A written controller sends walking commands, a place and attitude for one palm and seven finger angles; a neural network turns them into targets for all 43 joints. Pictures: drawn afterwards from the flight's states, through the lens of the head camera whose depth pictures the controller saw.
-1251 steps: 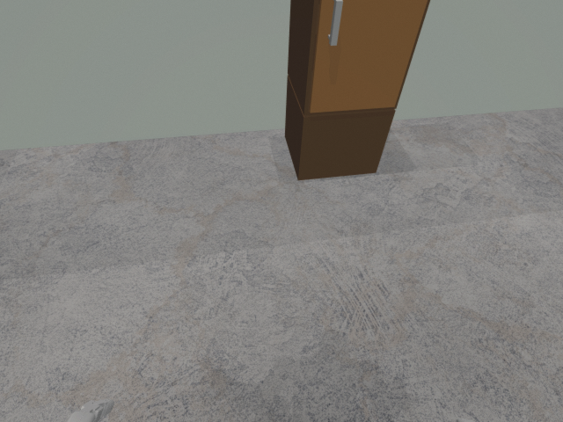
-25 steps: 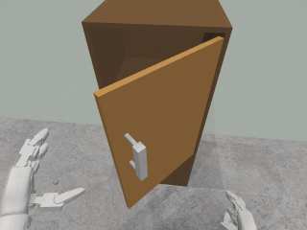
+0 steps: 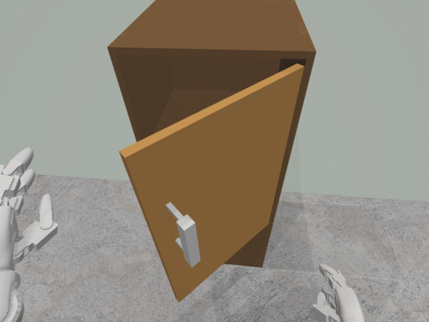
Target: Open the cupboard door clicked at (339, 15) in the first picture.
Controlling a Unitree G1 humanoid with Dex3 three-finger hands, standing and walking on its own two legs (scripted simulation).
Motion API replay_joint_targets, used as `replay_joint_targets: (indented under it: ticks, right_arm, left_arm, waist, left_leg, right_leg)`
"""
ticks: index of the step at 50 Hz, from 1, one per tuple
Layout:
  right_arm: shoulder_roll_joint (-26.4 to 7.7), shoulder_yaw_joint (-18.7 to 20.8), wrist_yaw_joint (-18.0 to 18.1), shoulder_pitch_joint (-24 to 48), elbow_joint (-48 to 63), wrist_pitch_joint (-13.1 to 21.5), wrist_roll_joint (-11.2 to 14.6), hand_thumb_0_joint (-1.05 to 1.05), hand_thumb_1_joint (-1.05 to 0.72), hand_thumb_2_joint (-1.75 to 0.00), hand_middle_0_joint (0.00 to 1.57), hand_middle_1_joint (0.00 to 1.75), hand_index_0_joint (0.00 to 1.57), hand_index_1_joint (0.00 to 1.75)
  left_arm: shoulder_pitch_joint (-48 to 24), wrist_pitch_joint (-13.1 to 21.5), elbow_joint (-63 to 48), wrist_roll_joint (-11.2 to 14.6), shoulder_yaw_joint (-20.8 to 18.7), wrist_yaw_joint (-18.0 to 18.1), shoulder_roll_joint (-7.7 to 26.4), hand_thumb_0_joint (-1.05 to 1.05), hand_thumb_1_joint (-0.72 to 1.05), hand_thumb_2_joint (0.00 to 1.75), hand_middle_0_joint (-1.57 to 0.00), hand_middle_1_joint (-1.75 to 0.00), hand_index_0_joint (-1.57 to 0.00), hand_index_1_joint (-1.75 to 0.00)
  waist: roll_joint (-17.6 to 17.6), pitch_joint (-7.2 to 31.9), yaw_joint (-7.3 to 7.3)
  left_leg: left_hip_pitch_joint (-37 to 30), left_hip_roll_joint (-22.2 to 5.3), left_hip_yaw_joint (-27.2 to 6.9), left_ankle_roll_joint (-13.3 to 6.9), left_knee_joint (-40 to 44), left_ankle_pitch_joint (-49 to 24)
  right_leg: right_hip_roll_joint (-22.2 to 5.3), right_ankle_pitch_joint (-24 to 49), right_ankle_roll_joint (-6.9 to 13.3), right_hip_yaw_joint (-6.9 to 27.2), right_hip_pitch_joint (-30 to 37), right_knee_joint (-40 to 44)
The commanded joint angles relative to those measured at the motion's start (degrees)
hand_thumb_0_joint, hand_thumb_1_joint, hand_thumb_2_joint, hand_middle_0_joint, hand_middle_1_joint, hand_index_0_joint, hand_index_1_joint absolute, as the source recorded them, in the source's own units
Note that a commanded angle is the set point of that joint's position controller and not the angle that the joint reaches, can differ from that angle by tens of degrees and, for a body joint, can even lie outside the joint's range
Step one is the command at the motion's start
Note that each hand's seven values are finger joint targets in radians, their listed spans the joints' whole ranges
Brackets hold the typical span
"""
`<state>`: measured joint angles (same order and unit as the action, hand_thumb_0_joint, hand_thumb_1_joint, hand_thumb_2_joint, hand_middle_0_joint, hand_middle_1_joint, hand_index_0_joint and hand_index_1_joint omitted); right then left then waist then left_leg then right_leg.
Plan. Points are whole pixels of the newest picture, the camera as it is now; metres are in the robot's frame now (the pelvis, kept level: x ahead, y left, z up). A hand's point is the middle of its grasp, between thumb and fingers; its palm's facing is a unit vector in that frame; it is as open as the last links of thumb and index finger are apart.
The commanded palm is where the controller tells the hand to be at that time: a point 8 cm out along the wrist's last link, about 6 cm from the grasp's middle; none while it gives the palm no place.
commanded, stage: draw the hand back to the body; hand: left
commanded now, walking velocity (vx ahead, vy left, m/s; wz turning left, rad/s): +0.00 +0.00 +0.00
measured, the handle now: (182, 235) +0.26 +0.11 +0.03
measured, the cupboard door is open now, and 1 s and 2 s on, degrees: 47 47 47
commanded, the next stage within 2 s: step back with the hand held close in 0.26 s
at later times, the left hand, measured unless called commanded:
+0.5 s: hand (47, 230) +0.18 +0.27 +0.16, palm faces +0.44 -0.78 -0.44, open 7.4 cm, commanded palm +0.12 +0.30 +0.17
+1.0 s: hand out of the picture +0.10 +0.28 +0.15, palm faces +0.42 -0.75 -0.51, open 7.4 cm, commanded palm +0.03 +0.32 +0.17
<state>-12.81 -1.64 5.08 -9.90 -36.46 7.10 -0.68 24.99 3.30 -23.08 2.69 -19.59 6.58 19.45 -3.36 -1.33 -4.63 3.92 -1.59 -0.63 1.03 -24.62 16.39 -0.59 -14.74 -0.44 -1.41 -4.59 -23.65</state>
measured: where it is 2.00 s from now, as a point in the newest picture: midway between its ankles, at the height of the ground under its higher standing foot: outside the picture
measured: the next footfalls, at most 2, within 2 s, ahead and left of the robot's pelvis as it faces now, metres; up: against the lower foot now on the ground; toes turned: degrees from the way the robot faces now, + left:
right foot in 1.46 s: -0.25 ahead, -0.11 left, +0.00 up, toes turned -1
left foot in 1.64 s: -0.15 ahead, +0.08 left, +0.00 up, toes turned +1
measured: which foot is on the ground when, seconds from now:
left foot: down 0.00-1.00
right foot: down 0.00-1.00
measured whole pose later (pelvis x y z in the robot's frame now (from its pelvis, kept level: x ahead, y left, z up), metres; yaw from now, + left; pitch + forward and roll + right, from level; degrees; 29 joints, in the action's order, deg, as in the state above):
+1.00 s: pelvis -0.10 +0.01 -0.01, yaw +1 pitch -2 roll -1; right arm -11.8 -0.4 4.9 -11.2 -31.0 3.7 0.1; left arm 30.0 11.2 -29.6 -0.5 -24.8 7.6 24.0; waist 0.7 -3.9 -0.7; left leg 20.8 -0.2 -0.8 -1.0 -33.3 11.5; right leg -1.3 -8.6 -1.7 -0.2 -20.1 -30.3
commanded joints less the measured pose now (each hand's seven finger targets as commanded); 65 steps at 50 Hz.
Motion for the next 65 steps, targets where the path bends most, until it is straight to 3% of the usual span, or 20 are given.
replay_joint_targets:
  ticks: [1,7,18,19,20,22,26,32,39,44,47,50,52,54,55,57,59,60,62,65]
  right_arm:
    - [-5.8,2.4,0.5,6.8,8.8,2.0,-0.2,0.0,-0.9,-0.9,0.2,0.3,0.2,0.3]
    - [-5.4,2.4,0.6,7.2,8.6,2.5,-0.3,0.0,-0.9,-0.9,0.2,0.3,0.2,0.3]
    - [-5.6,2.7,0.6,7.6,7.8,3.0,-0.2,0.0,-0.9,-0.9,0.2,0.3,0.2,0.3]
    - [-5.7,2.6,0.7,8.0,7.8,3.3,-0.1,0.0,-0.9,-0.9,0.2,0.3,0.2,0.3]
    - [-7.0,2.3,0.6,7.1,10.2,1.8,0.6,0.0,-0.9,-0.9,0.2,0.3,0.2,0.3]
    - [-6.4,2.6,0.4,7.5,9.9,0.0,0.2,0.0,-0.9,-0.9,0.2,0.3,0.2,0.3]
    - [-6.9,3.2,0.4,6.6,11.3,-1.6,-0.2,0.0,-0.9,-0.9,0.2,0.3,0.2,0.3]
    - [-6.5,4.4,0.7,6.2,13.0,-3.2,0.5,0.0,-0.9,-0.9,0.2,0.3,0.2,0.3]
    - [-7.2,4.7,1.1,6.1,13.5,-2.7,0.8,0.0,-0.9,-0.9,0.2,0.3,0.2,0.3]
    - [-8.2,4.7,1.0,5.8,14.2,-1.2,0.6,0.0,-0.9,-0.9,0.2,0.3,0.2,0.3]
    - [-8.1,4.8,0.7,4.6,14.3,-0.4,0.7,0.0,-0.9,-0.9,0.2,0.3,0.2,0.3]
    - [-7.4,5.0,0.4,3.7,14.0,0.3,0.5,0.0,-0.9,-0.9,0.2,0.3,0.2,0.3]
    - [-6.8,5.0,0.2,2.0,12.2,0.3,0.5,0.0,-0.9,-0.9,0.2,0.3,0.2,0.3]
    - [-5.8,4.4,0.1,2.1,10.3,-0.1,0.1,0.0,-0.9,-0.9,0.2,0.3,0.2,0.3]
    - [-5.6,4.0,0.2,2.1,10.2,-0.3,0.1,0.0,-0.9,-0.9,0.2,0.3,0.2,0.3]
    - [-7.0,4.0,0.9,2.9,11.0,-0.1,0.1,0.0,-0.9,-0.9,0.2,0.3,0.2,0.3]
    - [-8.9,4.5,1.5,5.2,12.5,1.1,-0.1,0.0,-0.9,-0.9,0.2,0.3,0.2,0.3]
    - [-6.5,4.6,1.2,4.0,11.7,1.8,-0.8,0.0,-0.9,-0.9,0.2,0.3,0.2,0.3]
    - [-6.4,5.7,0.0,3.9,10.6,2.5,-0.1,0.0,-0.9,-0.9,0.2,0.3,0.2,0.3]
    - [-5.9,5.6,-1.1,4.0,9.7,3.8,0.0,0.0,-0.9,-0.9,0.2,0.3,0.2,0.3]
  left_arm:
    - [-3.1,3.2,-9.7,0.3,-5.5,0.5,9.3,0.0,0.9,0.9,-0.2,-0.3,-0.2,-0.3]
    - [-4.8,4.1,-13.6,-0.2,-6.9,0.8,11.3,0.0,0.9,0.9,-0.2,-0.3,-0.2,-0.3]
    - [-5.2,4.6,-9.7,-0.1,-5.8,0.5,10.0,0.0,0.9,0.9,-0.2,-0.3,-0.2,-0.3]
    - [-9.2,5.0,-12.4,-0.2,-6.2,0.7,11.2,0.0,0.9,0.9,-0.2,-0.3,-0.2,-0.3]
    - [-12.0,7.0,-13.9,-0.6,-12.7,1.1,17.8,0.0,0.9,0.9,-0.2,-0.3,-0.2,-0.3]
    - [-3.0,6.8,-9.6,-0.6,-8.2,0.2,12.3,0.0,0.9,0.9,-0.2,-0.3,-0.2,-0.3]
    - [2.7,7.8,-13.6,-0.6,-8.8,0.5,12.3,0.0,0.9,0.9,-0.2,-0.3,-0.2,-0.3]
    - [6.7,8.2,-16.6,-0.2,-11.7,1.3,14.6,0.0,0.9,0.9,-0.2,-0.3,-0.2,-0.3]
    - [5.5,9.4,-18.3,-0.7,-11.8,2.1,14.8,0.0,0.9,0.9,-0.2,-0.3,-0.2,-0.3]
    - [3.9,11.0,-18.5,-2.3,-12.2,2.5,14.3,0.0,0.9,0.9,-0.2,-0.3,-0.2,-0.3]
    - [3.2,11.9,-18.3,-3.2,-12.6,2.7,13.7,0.0,0.9,0.9,-0.2,-0.3,-0.2,-0.3]
    - [2.7,12.5,-18.7,-3.1,-12.8,2.7,14.4,0.0,0.9,0.9,-0.2,-0.3,-0.2,-0.3]
    - [2.0,12.7,-19.5,-2.3,-12.6,3.3,15.2,0.0,0.9,0.9,-0.2,-0.3,-0.2,-0.3]
    - [0.9,12.1,-20.0,-1.8,-11.4,4.0,14.8,0.0,0.9,0.9,-0.2,-0.3,-0.2,-0.3]
    - [0.5,11.8,-19.7,-1.8,-11.2,4.2,14.8,0.0,0.9,0.9,-0.2,-0.3,-0.2,-0.3]
    - [0.4,11.8,-20.3,-1.4,-11.9,4.3,15.1,0.0,0.9,0.9,-0.2,-0.3,-0.2,-0.3]
    - [0.2,13.0,-21.8,-2.5,-14.3,4.5,15.8,0.0,0.9,0.9,-0.2,-0.3,-0.2,-0.3]
    - [-1.9,13.1,-22.8,-3.4,-15.2,4.6,16.3,0.0,0.9,0.9,-0.2,-0.3,-0.2,-0.3]
    - [-1.5,13.1,-20.6,-3.2,-14.8,4.3,16.1,0.0,0.9,0.9,-0.2,-0.3,-0.2,-0.3]
    - [5.5,12.3,-20.7,-1.7,-13.0,4.3,13.4,0.0,0.9,0.9,-0.2,-0.3,-0.2,-0.3]
  waist:
    - [2.6,4.1,0.11]
    - [-2.4,6.6,-0.02]
    - [1.5,2.2,0.29]
    - [0.4,2.8,0.37]
    - [1.5,-1.5,3.21]
    - [4.5,0.4,3.3]
    - [-1.7,7.4,3.39]
    - [3.3,12.1,3.52]
    - [-1.7,8.4,3.58]
    - [-6.3,4.4,3.58]
    - [-4.7,3.5,3.75]
    - [1.7,3.2,4.3]
    - [8.9,4.2,4.62]
    - [11.3,5.1,5.11]
    - [11.5,5.0,5.47]
    - [1.9,2.4,5.5]
    - [-20.9,3.2,4.71]
    - [-18.7,3.4,5.17]
    - [-6.9,5.1,4.74]
    - [-7.5,7.4,3.97]
  left_leg:
    - [0.2,0.8,2.2,-2.4,3.1,-20.0]
    - [-1.3,1.2,2.4,-2.1,3.4,-20.2]
    - [-0.2,1.1,2.1,-2.3,5.2,-13.5]
    - [-0.5,1.2,1.9,-2.2,5.3,-13.6]
    - [4.3,0.3,0.7,-3.0,3.1,-11.3]
    - [3.6,0.5,0.4,-2.8,1.4,-13.3]
    - [3.7,-0.4,0.5,-2.3,1.3,-21.2]
    - [5.1,-1.4,0.2,-2.1,0.1,-24.4]
    - [13.0,-2.5,-2.1,-3.0,3.2,-12.8]
    - [29.9,-4.9,-5.6,-5.7,9.4,11.4]
    - [35.7,-5.8,-6.0,-6.7,8.6,18.7]
    - [30.9,-2.1,-3.6,-5.3,-0.3,17.7]
    - [15.9,2.3,0.7,-2.1,-15.9,10.6]
    - [6.1,2.7,1.8,-1.2,-23.5,6.4]
    - [5.1,2.0,1.7,-1.3,-19.9,5.6]
    - [10.3,-1.7,-4.8,-2.7,-4.8,10.5]
    - [34.9,-16.4,-26.0,-9.3,19.6,32.5]
    - [37.6,-18.3,-27.7,-11.2,22.4,29.9]
    - [30.7,-16.7,-21.1,-11.6,15.3,19.0]
    - [16.7,-11.8,-13.5,-9.2,11.3,6.4]
  right_leg:
    - [0.1,17.7,0.8,-1.2,1.9,3.6]
    - [0.0,17.6,1.0,-0.7,2.8,4.1]
    - [0.6,10.0,0.7,-0.8,0.3,6.6]
    - [0.5,10.1,0.9,-0.7,0.8,6.6]
    - [-1.9,12.4,0.6,3.0,-5.6,9.2]
    - [-3.1,14.9,0.7,2.3,-5.8,8.6]
    - [-3.2,19.7,0.6,0.9,-3.1,4.4]
    - [-2.9,23.7,-0.1,0.9,-2.2,1.3]
    - [-1.8,12.8,-0.4,1.1,-3.8,-0.4]
    - [0.1,5.4,-0.7,1.7,3.0,-7.0]
    - [0.2,2.8,-0.9,2.6,4.4,-9.3]
    - [-3.0,-4.7,0.6,7.6,-4.1,-1.6]
    - [-9.7,-15.8,4.2,12.8,-21.8,8.4]
    - [-13.2,-17.7,6.2,11.6,-31.8,11.5]
    - [-12.3,-16.2,5.1,8.7,-31.8,9.6]
    - [-6.1,-15.9,1.7,3.6,-28.9,0.0]
    - [4.3,-8.5,-1.6,0.2,-9.1,-31.3]
    - [5.2,-9.4,-1.1,3.3,-8.1,-44.1]
    - [4.3,-10.6,-0.7,5.1,-11.8,-46.2]
    - [3.4,-13.3,-0.4,0.9,-15.9,-31.6]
